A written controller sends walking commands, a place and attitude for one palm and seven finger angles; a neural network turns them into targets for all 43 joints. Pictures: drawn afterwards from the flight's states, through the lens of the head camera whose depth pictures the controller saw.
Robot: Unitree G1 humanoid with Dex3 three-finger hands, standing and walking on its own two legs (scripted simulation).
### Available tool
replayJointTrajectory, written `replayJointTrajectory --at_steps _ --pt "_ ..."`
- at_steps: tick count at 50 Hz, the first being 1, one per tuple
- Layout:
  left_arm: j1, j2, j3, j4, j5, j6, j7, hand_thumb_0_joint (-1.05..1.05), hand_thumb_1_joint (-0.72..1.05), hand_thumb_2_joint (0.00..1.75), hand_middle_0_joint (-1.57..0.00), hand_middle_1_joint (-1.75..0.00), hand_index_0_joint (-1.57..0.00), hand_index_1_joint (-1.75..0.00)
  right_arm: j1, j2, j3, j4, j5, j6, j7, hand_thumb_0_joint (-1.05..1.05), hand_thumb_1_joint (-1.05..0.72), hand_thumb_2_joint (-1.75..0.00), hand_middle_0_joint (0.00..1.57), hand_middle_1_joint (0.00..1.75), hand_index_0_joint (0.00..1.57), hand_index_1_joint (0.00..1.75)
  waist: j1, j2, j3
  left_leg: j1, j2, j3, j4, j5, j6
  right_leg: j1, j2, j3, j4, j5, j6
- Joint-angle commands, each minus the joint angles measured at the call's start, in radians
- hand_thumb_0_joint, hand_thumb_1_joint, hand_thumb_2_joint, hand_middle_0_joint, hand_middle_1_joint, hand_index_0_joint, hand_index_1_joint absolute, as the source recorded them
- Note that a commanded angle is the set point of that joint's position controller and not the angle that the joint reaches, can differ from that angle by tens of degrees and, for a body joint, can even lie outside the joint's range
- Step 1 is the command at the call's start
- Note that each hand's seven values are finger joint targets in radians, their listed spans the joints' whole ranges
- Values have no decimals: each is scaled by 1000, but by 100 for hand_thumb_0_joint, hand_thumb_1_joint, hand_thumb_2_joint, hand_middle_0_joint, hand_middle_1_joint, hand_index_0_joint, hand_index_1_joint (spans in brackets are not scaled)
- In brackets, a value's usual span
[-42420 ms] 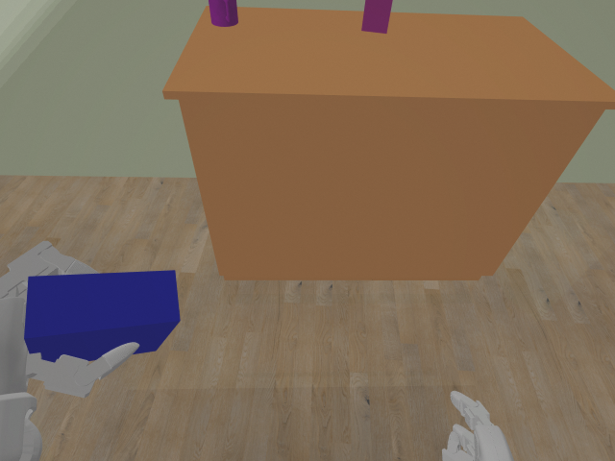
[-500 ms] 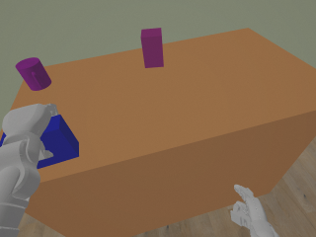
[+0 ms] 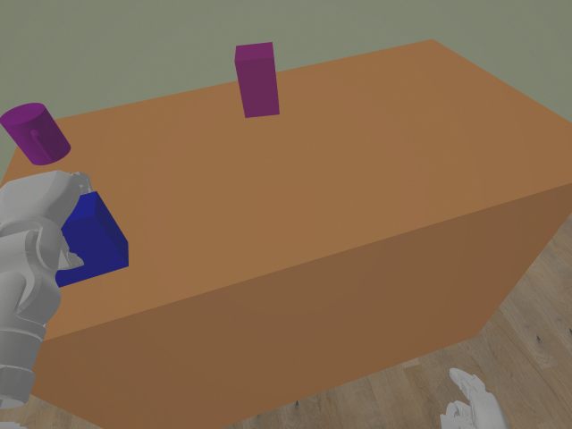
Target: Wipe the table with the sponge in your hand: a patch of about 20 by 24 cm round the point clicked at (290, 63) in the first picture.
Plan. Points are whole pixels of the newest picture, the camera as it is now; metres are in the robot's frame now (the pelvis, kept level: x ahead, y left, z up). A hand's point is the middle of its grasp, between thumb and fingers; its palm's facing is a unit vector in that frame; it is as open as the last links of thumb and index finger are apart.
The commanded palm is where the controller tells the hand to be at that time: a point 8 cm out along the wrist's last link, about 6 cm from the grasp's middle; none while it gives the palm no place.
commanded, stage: wipe forward along the first lane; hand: left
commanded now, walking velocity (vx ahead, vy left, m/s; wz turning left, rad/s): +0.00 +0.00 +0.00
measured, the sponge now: (74, 251) +0.29 +0.36 +0.10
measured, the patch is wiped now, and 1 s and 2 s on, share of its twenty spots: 0.10 0.40 0.60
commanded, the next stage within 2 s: slide across to the middle lane in 1.10 s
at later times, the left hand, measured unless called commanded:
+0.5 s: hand (67, 204) +0.35 +0.38 +0.14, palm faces -0.12 +0.03 -0.99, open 9.6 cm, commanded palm +0.34 +0.37 +0.17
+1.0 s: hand (68, 182) +0.39 +0.40 +0.14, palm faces -0.14 +0.04 -0.99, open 9.6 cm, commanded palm +0.39 +0.40 +0.17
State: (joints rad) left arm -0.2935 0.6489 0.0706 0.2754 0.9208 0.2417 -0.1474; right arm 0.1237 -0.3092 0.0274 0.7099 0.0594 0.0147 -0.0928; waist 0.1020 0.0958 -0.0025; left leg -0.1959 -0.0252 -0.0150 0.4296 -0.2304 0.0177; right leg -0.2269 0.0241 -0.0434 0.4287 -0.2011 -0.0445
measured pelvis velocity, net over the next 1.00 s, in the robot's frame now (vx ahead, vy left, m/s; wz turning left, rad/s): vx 0.00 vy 0.01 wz -0.02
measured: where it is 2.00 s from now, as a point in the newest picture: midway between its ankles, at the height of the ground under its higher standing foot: outside the picture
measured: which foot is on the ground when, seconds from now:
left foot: down 0.00-1.00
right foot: down 0.00-1.00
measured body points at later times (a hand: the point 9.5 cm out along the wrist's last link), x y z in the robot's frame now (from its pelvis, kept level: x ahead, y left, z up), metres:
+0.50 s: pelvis +0.00 +0.00 +0.00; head +0.02 -0.04 +0.44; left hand +0.35 +0.37 +0.20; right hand +0.14 -0.27 -0.13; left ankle +0.00 +0.11 -0.74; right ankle +0.02 -0.09 -0.74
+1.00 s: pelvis +0.00 +0.01 -0.01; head +0.04 -0.01 +0.44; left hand +0.39 +0.40 +0.20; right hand +0.09 -0.27 -0.14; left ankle +0.00 +0.11 -0.74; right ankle +0.02 -0.09 -0.74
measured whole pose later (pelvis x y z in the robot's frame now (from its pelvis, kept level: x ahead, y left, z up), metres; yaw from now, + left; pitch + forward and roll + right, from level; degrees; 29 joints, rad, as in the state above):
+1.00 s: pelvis +0.00 +0.01 -0.01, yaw -1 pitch +8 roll +0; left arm -0.74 0.80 0.11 0.94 1.03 0.01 -0.09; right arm 0.27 -0.32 0.00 0.72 0.08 0.08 -0.10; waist 0.01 0.06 -0.06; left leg -0.39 -0.02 0.01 0.51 -0.25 0.04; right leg -0.42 0.03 -0.02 0.47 -0.20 -0.03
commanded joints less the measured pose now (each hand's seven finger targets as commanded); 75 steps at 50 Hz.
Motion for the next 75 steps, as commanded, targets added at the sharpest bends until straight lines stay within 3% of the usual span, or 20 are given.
replayJointTrajectory --at_steps 1,4,6,10,12,14,22,24,27,29,31,34,46,49,53,54,56,65,69,75 --pt "-308 293 104 -21 42 7 42 0 10 130 -120 -160 -120 -160 -137 -112 -37 -145 -3 -49 -18 0 -90 -90 20 30 20 30 -21 -76 -200 -22 -21 5 -36 175 18 118 -15 56 -60 102 -10" --pt "-380 315 91 -1 50 -7 35 0 10 130 -120 -160 -120 -160 -134 -121 -33 -148 4 -46 -20 0 -90 -90 20 30 20 30 -29 -78 -198 -26 -20 5 -39 131 21 98 -15 67 -67 64 -9" --pt "-395 279 57 66 61 -11 30 0 10 130 -120 -160 -120 -160 -117 -116 -37 -138 2 -40 -25 0 -90 -90 20 30 20 30 -39 -93 -187 -36 -21 7 -40 125 22 88 -14 56 -70 60 -7" --pt "-437 328 81 124 74 -41 21 0 10 130 -120 -160 -120 -160 -89 -120 -38 -144 -2 -34 -27 0 -90 -90 20 30 20 30 -34 -104 -229 -54 -23 11 -28 115 25 108 -21 67 -58 62 -4" --pt "-445 318 68 200 77 -59 16 0 10 130 -120 -160 -120 -160 -70 -126 -40 -130 0 -23 -29 0 -90 -90 20 30 20 30 -46 -123 -171 -81 -23 14 -29 98 22 78 -16 62 -66 59 -2" --pt "-468 375 108 194 82 -88 18 0 10 130 -120 -160 -120 -160 -63 -131 -42 -139 -2 -23 -28 0 -90 -90 20 30 20 30 -38 -97 -213 -75 -22 15 -20 104 25 90 -20 77 -55 72 -6" --pt "-529 337 57 360 106 -135 34 0 10 130 -120 -160 -120 -160 12 -136 -56 -124 1 -3 -28 0 -90 -90 20 30 20 30 -67 -121 -186 -132 -23 18 -4 62 27 28 -15 67 -50 43 -2" --pt "-595 367 63 362 112 -154 40 0 10 130 -120 -160 -120 -160 25 -143 -56 -122 5 -4 -28 0 -90 -90 20 30 20 30 -73 -108 -205 -135 -21 14 -5 47 28 15 -16 72 -46 27 -6" --pt "-582 336 40 420 121 -169 49 0 10 130 -120 -160 -120 -160 57 -139 -65 -115 3 2 -28 0 -90 -90 20 30 20 30 -74 -113 -237 -144 -24 17 9 70 30 28 -15 72 -34 66 -6" --pt "-599 392 80 433 115 -180 51 0 10 130 -120 -160 -120 -160 66 -150 -67 -110 5 6 -27 0 -90 -90 20 30 20 30 -72 -124 -247 -154 -21 14 10 72 31 37 -17 81 -30 79 -7" --pt "-625 376 58 469 117 -185 55 0 10 130 -120 -160 -120 -160 82 -145 -69 -106 7 9 -29 0 -90 -90 20 30 20 30 -87 -126 -239 -168 -21 19 15 63 34 28 -18 79 -29 75 -2" --pt "-633 423 95 465 118 -206 62 0 10 130 -120 -160 -120 -160 95 -155 -73 -103 7 15 -26 0 -90 -90 20 30 20 30 -76 -116 -278 -168 -19 16 17 92 32 43 -15 83 -17 108 -7" --pt "-710 429 60 576 148 -210 89 0 10 130 -120 -160 -120 -160 139 -158 -75 -92 13 30 -24 0 -90 -90 20 30 20 30 -108 -97 -248 -186 -10 14 12 74 33 -26 -8 69 -20 68 -7" --pt "-755 467 74 579 155 -211 88 0 10 130 -120 -160 -120 -160 147 -168 -74 -87 12 31 -26 0 -90 -90 20 30 20 30 -109 -90 -269 -180 -9 10 9 80 33 -26 -7 76 -24 69 -10" --pt "-788 433 29 614 165 -210 80 0 10 130 -120 -160 -120 -160 167 -162 -73 -89 12 31 -29 0 -90 -90 20 30 20 30 -124 -94 -262 -168 -4 6 11 79 31 -58 -3 67 -23 60 -9" --pt "-791 482 73 614 165 -214 79 0 10 130 -120 -160 -120 -160 171 -168 -75 -84 10 31 -29 0 -90 -90 20 30 20 30 -112 -88 -290 -161 -2 4 10 101 31 -41 -3 72 -22 78 -13" --pt "-818 454 38 631 173 -217 75 0 10 130 -120 -160 -120 -160 185 -162 -74 -87 12 34 -31 0 -90 -90 20 30 20 30 -129 -74 -280 -158 -1 3 17 111 29 -64 -1 65 -16 80 -12" --pt "-798 339 0 466 116 -245 76 0 10 130 -120 -160 -120 -160 183 -141 -87 -105 14 38 -17 0 -90 -90 20 30 20 30 -107 -30 -373 -13 17 -19 30 312 20 -60 6 50 3 163 -19" --pt "-833 311 -6 385 77 -213 91 0 10 130 -120 -160 -120 -160 154 -147 -85 -95 17 29 -11 0 -90 -90 20 30 20 30 -101 -28 -362 32 23 -36 12 363 9 -54 6 43 -11 178 -23" --pt "-871 301 -15 341 83 -115 96 0 10 130 -120 -160 -120 -160 106 -138 -70 -90 18 19 2 0 -90 -90 20 30 20 30 -96 -31 -376 57 20 -37 -5 437 0 12 4 38 -21 217 -22"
